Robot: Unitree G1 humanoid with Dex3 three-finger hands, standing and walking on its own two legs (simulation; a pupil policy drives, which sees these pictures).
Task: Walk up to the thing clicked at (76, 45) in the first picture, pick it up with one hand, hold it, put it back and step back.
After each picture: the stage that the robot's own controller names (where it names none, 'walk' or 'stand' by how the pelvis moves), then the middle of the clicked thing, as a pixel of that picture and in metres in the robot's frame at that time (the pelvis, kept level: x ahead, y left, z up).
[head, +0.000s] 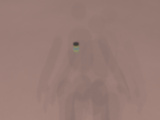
stand; (76, 47) +1.40 +0.12 -0.72
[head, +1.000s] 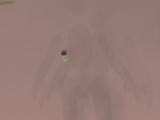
walk; (64, 56) +1.26 +0.31 -0.71
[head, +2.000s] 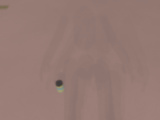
walk; (59, 86) +0.81 +0.30 -0.71
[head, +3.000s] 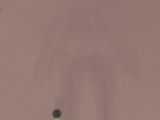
walk; (57, 116) +0.52 +0.23 -0.69
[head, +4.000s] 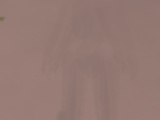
stand; out of the picture +0.42 +0.21 -0.72
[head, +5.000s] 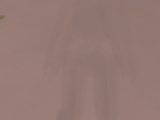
stand; out of the picture +0.43 +0.20 -0.72
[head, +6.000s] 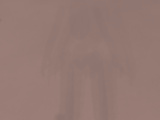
stand; out of the picture +0.41 +0.22 -0.72
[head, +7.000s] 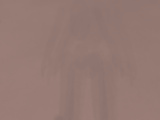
stand; out of the picture +0.40 +0.23 -0.73
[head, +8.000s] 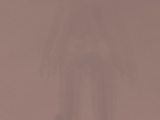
stand; out of the picture +0.40 +0.23 -0.73
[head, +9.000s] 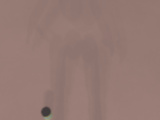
go down; (47, 113) +0.42 +0.23 -0.67
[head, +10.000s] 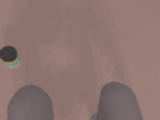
go down; (11, 57) +0.47 +0.29 -0.29
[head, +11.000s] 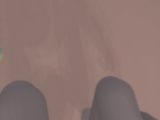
close in; out of the picture +0.45 +0.31 -0.26
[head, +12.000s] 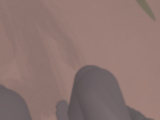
close; out of the picture +0.43 +0.33 -0.22
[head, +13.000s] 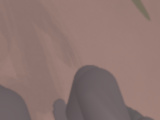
lift; out of the picture +0.42 +0.33 -0.22
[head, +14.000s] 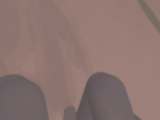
lift; out of the picture +0.37 +0.29 -0.19
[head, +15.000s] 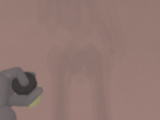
lift; (28, 90) +0.33 +0.19 +0.00
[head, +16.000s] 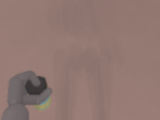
hold; (39, 93) +0.34 +0.17 +0.00
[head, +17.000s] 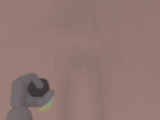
hold; (41, 95) +0.33 +0.17 -0.01
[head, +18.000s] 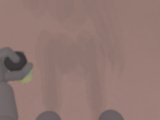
crouch; (20, 68) +0.42 +0.22 -0.07
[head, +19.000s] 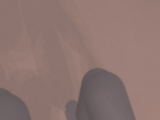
lower; out of the picture +0.42 +0.33 -0.21
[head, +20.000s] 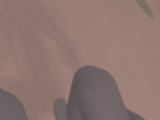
lower; out of the picture +0.41 +0.34 -0.22
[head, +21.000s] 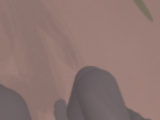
lower; out of the picture +0.40 +0.34 -0.22
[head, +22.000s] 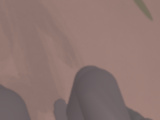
lower; out of the picture +0.40 +0.34 -0.22
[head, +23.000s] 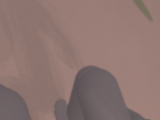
loosen; out of the picture +0.40 +0.34 -0.22
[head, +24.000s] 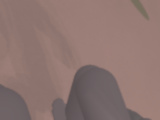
withdraw; out of the picture +0.40 +0.32 -0.22
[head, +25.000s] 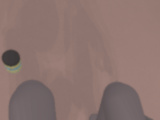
stand; (12, 62) +0.43 +0.29 -0.28
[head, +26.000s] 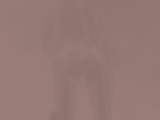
stand; out of the picture +0.38 +0.21 -0.65
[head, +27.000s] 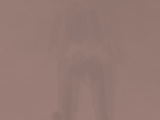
stand; out of the picture +0.40 +0.22 -0.67
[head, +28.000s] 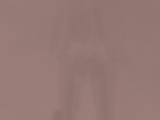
stand; out of the picture +0.40 +0.22 -0.67
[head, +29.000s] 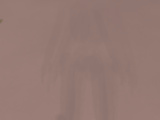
walk; out of the picture +0.40 +0.21 -0.72
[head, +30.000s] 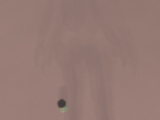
walk; (62, 105) +0.53 +0.23 -0.70
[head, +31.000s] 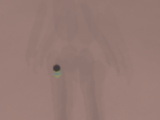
walk; (57, 71) +0.85 +0.22 -0.70
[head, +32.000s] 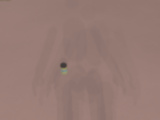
stand; (63, 68) +1.04 +0.23 -0.71
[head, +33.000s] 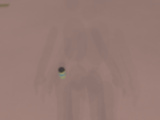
stand; (62, 72) +1.03 +0.25 -0.73
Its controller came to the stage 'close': yes
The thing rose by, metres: 0.70
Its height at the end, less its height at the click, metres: +0.00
